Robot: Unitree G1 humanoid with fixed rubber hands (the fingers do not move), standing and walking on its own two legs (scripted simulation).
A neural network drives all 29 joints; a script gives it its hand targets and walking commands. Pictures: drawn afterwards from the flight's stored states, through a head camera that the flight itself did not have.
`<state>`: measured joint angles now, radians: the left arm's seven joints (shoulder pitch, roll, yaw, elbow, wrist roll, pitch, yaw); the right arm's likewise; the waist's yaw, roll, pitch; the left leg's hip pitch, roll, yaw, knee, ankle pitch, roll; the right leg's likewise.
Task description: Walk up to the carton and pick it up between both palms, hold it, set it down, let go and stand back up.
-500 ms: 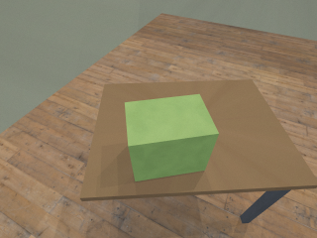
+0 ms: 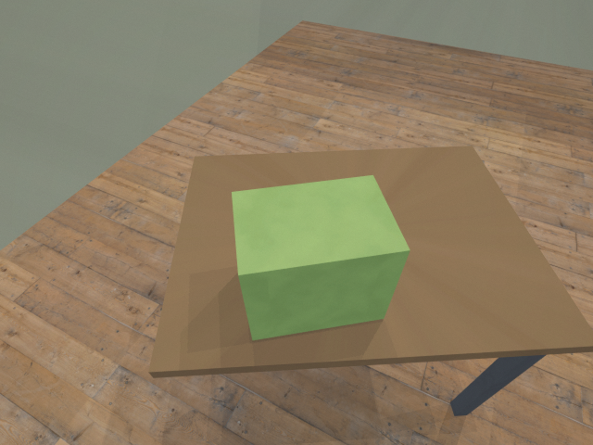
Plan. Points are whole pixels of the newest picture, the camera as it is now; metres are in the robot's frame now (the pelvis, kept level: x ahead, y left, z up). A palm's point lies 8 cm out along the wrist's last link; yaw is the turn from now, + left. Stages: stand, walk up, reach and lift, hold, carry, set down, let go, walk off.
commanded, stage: stand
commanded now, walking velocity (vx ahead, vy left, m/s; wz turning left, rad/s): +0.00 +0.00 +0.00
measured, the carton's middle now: (312, 258) +0.45 -0.02 -0.06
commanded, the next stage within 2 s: none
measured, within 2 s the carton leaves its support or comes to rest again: neither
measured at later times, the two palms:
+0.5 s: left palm out of the picture +0.01 +0.25 -0.13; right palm out of the picture +0.01 -0.25 -0.13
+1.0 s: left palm out of the picture +0.01 +0.24 -0.13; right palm out of the picture +0.01 -0.25 -0.13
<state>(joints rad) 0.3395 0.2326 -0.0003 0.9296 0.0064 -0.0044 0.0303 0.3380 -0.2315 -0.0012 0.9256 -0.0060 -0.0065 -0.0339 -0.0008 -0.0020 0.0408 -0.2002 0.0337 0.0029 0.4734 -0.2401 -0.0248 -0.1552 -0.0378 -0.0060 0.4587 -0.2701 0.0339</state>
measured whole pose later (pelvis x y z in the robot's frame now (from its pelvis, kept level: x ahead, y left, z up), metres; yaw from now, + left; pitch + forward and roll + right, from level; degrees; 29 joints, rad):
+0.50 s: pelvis +0.00 +0.00 +0.00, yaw +0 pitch -2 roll +0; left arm 0.34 0.22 0.00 0.96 0.00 0.00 0.03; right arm 0.34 -0.22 0.00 0.95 -0.01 -0.01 -0.03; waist 0.00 0.00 0.04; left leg -0.20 0.03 0.00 0.46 -0.23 -0.02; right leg -0.15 -0.04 -0.01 0.45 -0.27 0.03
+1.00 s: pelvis +0.00 +0.00 +0.00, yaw +1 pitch -2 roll +0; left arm 0.34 0.21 0.00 0.97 0.00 -0.01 0.04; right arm 0.34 -0.22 0.01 0.97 -0.01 -0.01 -0.04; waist 0.00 0.00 0.03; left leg -0.20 0.03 -0.01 0.46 -0.23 -0.03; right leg -0.15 -0.04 -0.02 0.45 -0.27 0.03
